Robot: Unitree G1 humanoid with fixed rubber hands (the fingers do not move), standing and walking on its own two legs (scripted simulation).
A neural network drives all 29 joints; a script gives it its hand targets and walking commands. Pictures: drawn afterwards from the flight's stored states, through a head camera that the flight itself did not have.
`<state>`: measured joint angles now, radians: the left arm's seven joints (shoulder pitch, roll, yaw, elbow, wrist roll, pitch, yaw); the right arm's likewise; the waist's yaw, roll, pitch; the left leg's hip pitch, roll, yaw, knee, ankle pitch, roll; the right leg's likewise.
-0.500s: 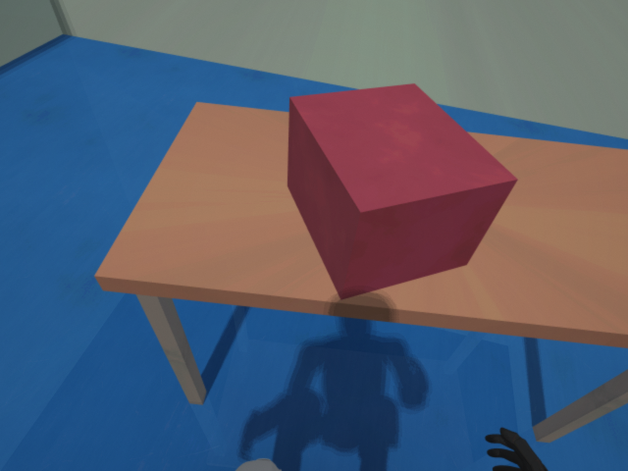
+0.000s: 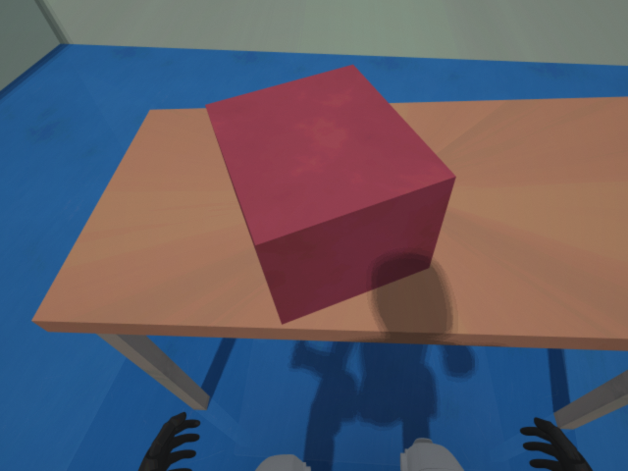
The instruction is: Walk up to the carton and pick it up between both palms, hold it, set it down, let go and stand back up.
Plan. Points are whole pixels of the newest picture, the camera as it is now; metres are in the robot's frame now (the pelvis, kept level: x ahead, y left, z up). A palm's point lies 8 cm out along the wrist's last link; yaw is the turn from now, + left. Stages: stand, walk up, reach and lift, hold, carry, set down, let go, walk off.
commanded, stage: walk up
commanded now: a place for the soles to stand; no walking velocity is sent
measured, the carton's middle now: (319, 188) +0.51 +0.02 +0.05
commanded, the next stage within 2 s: none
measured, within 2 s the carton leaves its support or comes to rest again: neither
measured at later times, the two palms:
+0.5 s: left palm out of the picture +0.07 +0.25 -0.08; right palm out of the picture +0.11 -0.25 -0.06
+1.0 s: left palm out of the picture +0.07 +0.32 -0.09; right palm out of the picture +0.07 -0.23 -0.09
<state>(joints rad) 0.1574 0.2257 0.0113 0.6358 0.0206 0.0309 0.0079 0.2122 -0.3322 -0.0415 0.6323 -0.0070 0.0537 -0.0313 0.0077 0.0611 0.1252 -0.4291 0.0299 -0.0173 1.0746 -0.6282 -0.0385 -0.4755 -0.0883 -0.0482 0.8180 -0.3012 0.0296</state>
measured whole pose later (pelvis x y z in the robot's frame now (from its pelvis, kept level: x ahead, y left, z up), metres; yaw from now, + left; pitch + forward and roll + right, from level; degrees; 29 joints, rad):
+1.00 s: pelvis +0.02 +0.05 +0.02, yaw -4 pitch -2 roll -1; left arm 0.41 0.25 0.07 0.70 0.05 0.01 0.03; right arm 0.35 -0.30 -0.06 0.71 -0.05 0.02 0.05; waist 0.02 0.02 0.05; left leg -0.34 0.01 0.07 0.73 -0.34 0.02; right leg -0.34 -0.05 0.09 0.75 -0.41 0.01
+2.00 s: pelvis +0.08 +0.05 +0.04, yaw -6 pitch -3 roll +0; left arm 0.17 0.23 -0.01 0.87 0.00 0.03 -0.01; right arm 0.36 -0.24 -0.01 0.70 0.00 0.01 0.01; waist 0.00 -0.02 0.05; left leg -0.10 -0.02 0.09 0.49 -0.34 0.04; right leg -0.25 -0.03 -0.06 0.52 -0.23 -0.01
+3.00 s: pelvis +0.08 +0.00 +0.04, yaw -2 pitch -2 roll +0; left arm 0.27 0.20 -0.01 0.97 0.00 -0.01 0.02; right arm 0.36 -0.20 0.00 0.98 0.00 -0.01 -0.02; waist 0.00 0.01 0.03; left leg -0.11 0.04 0.01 0.44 -0.30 -0.03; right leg -0.21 0.02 -0.15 0.44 -0.20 -0.08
